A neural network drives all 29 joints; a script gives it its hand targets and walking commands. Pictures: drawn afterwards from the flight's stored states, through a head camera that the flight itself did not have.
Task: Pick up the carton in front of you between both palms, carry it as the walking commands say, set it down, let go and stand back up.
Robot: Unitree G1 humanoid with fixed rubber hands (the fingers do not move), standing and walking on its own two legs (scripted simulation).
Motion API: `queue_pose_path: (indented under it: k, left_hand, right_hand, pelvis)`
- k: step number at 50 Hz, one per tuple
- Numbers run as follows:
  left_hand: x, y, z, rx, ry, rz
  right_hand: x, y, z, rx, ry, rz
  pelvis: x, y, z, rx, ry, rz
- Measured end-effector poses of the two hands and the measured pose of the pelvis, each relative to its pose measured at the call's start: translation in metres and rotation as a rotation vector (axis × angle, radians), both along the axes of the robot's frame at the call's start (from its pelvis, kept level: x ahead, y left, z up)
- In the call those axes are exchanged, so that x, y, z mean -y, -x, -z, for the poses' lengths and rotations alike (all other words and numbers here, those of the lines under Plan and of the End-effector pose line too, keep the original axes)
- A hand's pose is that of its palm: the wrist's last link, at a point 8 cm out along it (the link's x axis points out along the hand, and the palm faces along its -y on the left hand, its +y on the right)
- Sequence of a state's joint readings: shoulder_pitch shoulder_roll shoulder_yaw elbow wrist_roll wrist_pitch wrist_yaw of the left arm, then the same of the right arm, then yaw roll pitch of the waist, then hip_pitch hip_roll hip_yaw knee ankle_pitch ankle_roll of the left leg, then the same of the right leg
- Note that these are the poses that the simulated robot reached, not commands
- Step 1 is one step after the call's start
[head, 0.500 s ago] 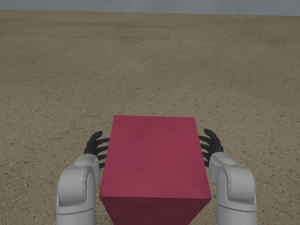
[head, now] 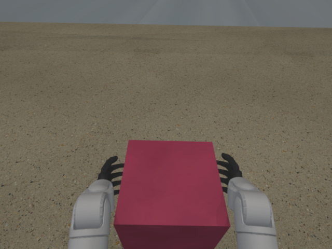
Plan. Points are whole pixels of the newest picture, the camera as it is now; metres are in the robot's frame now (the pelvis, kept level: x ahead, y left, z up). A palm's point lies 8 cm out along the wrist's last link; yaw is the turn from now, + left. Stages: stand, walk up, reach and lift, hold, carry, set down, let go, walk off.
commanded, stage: carry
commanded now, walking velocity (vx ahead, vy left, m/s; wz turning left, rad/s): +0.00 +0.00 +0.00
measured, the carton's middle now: (168, 201) +0.26 +0.00 -0.02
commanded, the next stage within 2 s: hold in 1.28 s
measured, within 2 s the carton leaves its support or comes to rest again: neither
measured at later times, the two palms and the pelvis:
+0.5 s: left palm (111, 188) +0.27 +0.14 +0.04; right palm (233, 185) +0.27 -0.16 +0.04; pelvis -0.02 -0.01 +0.00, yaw +0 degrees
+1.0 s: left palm (115, 190) +0.26 +0.13 +0.04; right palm (239, 188) +0.27 -0.17 +0.04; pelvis -0.02 -0.02 +0.00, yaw +0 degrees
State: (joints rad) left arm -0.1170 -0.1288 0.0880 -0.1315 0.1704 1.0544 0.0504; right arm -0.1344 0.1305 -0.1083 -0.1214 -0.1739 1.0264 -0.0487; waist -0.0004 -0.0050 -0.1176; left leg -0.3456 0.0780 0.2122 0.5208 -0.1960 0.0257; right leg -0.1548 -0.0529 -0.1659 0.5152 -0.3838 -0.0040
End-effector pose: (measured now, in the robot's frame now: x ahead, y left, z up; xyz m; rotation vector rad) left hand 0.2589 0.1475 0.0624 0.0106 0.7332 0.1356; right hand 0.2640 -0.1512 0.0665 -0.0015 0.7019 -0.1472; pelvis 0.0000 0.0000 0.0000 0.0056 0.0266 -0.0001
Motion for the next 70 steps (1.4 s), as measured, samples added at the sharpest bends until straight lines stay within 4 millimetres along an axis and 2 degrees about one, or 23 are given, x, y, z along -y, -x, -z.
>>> queue_pose_path:
  k: [8, 17, 27, 64, 67, 70]
  left_hand:
    - [0.003, 0.004, 0.015, 0.007, -0.025, 0.020]
    - [0.005, -0.006, 0.030, 0.033, -0.034, 0.031]
    - [0.008, -0.008, 0.024, 0.077, -0.029, 0.023]
    - [0.024, -0.003, 0.025, 0.055, -0.034, 0.027]
    - [0.026, 0.000, 0.025, 0.054, -0.037, 0.036]
    - [0.037, 0.000, 0.026, 0.047, -0.036, 0.087]
  right_hand:
    - [0.002, 0.004, 0.015, 0.006, 0.029, -0.020]
    - [0.005, -0.005, 0.028, 0.032, 0.042, -0.027]
    - [0.008, -0.009, 0.022, 0.076, 0.036, -0.023]
    - [0.024, -0.003, 0.025, 0.054, 0.031, -0.021]
    - [0.026, 0.003, 0.025, 0.051, 0.041, -0.024]
    - [0.037, 0.016, 0.025, 0.044, 0.048, 0.021]
  pelvis:
    - [0.003, 0.012, -0.001, 0.003, 0.003, 0.000]
    - [0.005, 0.022, 0.000, 0.002, 0.007, 0.000]
    - [0.008, 0.022, 0.001, -0.003, 0.004, 0.000]
    - [0.023, 0.023, 0.002, 0.006, -0.003, 0.002]
    - [0.023, 0.025, -0.004, 0.058, -0.012, 0.049]
    - [0.020, 0.027, -0.009, 0.090, -0.004, 0.107]
